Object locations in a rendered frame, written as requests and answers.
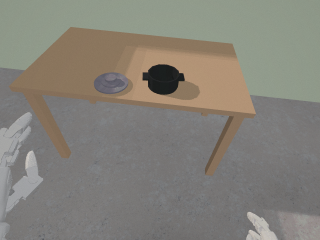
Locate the knob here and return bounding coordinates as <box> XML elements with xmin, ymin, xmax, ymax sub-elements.
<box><xmin>104</xmin><ymin>74</ymin><xmax>117</xmax><ymax>83</ymax></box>

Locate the right robot hand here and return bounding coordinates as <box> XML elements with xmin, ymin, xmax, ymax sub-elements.
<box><xmin>246</xmin><ymin>212</ymin><xmax>278</xmax><ymax>240</ymax></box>

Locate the robot left forearm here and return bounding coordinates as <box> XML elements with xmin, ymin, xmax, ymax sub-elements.
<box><xmin>0</xmin><ymin>222</ymin><xmax>10</xmax><ymax>240</ymax></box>

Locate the left robot hand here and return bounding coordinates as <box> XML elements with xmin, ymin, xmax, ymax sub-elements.
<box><xmin>0</xmin><ymin>112</ymin><xmax>43</xmax><ymax>223</ymax></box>

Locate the pot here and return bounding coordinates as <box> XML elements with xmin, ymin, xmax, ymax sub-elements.
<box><xmin>142</xmin><ymin>64</ymin><xmax>185</xmax><ymax>95</ymax></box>

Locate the table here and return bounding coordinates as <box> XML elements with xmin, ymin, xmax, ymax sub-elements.
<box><xmin>9</xmin><ymin>27</ymin><xmax>256</xmax><ymax>176</ymax></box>

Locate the lid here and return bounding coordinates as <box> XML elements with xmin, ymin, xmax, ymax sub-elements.
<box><xmin>94</xmin><ymin>72</ymin><xmax>129</xmax><ymax>94</ymax></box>

